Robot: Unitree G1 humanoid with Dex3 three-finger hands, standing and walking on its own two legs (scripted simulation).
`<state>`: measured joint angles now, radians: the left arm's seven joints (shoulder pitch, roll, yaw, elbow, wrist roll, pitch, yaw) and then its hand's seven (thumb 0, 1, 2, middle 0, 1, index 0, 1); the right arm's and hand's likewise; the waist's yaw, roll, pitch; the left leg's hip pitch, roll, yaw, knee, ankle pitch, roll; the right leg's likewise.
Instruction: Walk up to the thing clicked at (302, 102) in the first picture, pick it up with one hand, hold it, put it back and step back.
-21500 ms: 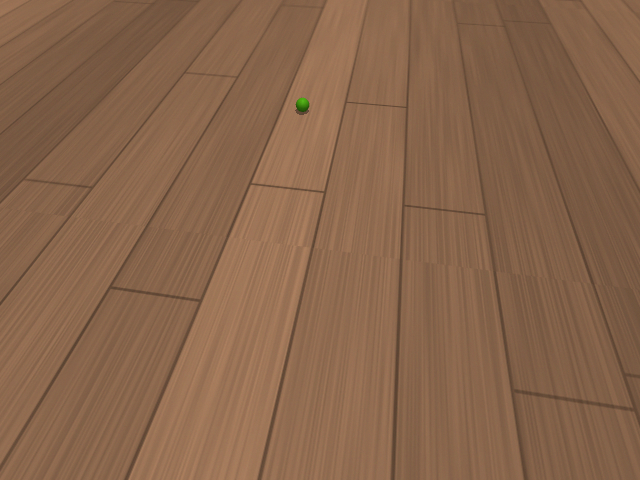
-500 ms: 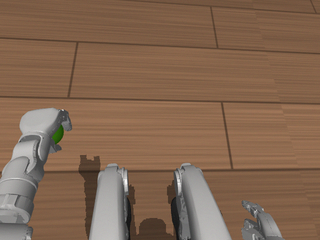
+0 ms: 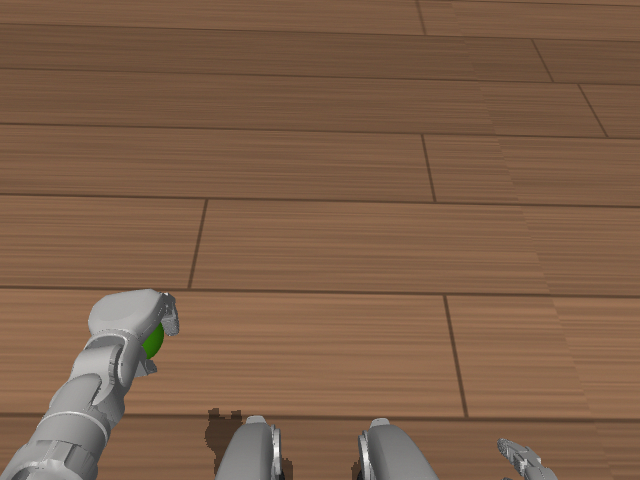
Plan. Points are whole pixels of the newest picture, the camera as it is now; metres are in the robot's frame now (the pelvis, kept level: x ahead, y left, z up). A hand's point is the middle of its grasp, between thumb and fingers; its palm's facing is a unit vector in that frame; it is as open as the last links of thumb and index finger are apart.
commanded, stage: lift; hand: left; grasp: from above
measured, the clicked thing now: (135, 336) +0.33 +0.26 -0.10
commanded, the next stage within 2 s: hold in 0.42 s
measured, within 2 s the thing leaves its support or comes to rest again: neither
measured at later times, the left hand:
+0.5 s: hand (149, 299) +0.35 +0.22 -0.01, palm faces -0.47 -0.10 -0.88, open 7.7 cm
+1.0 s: hand (138, 280) +0.36 +0.22 +0.03, palm faces -0.45 -0.07 -0.89, open 7.7 cm
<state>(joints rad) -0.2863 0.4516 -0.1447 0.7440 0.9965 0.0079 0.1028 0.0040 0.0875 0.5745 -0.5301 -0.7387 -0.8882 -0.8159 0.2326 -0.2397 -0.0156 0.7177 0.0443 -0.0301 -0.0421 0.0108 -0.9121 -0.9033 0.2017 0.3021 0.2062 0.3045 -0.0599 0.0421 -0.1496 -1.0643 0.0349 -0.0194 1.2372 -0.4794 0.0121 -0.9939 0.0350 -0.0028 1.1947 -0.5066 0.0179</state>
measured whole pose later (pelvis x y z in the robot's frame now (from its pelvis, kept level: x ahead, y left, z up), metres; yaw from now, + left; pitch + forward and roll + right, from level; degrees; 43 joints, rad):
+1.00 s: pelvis +0.05 +0.00 +0.09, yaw +0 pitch +6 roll -1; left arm -0.27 0.38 -0.20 0.75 1.01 0.04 0.06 0.01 0.06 0.60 -0.55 -0.72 -0.91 -0.80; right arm 0.25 -0.26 -0.05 0.71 0.05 0.03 -0.02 0.01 -0.90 -0.90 0.20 0.30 0.20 0.30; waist -0.03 0.04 -0.07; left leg -0.44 0.02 0.03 0.65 -0.31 0.01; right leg -0.39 0.01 0.04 0.63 -0.34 0.01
